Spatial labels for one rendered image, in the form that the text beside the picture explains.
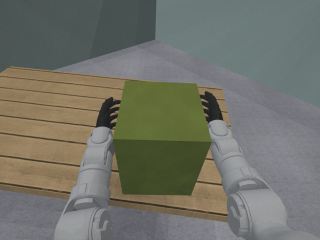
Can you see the table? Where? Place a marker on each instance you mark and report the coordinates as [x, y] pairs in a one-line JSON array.
[[46, 118]]

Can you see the robot right forearm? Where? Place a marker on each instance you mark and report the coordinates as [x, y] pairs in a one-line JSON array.
[[232, 164]]

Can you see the left robot upper arm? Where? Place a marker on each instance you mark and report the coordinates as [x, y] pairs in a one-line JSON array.
[[85, 224]]

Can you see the carton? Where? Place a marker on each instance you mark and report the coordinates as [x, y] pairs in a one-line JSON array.
[[161, 138]]

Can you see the right robot hand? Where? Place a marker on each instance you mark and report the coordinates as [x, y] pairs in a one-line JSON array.
[[213, 111]]

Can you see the right robot upper arm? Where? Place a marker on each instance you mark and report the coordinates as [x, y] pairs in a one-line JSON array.
[[259, 214]]

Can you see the left robot hand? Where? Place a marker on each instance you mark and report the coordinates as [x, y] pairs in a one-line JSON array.
[[104, 119]]

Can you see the robot left forearm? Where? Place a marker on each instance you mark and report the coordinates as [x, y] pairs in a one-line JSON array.
[[92, 186]]

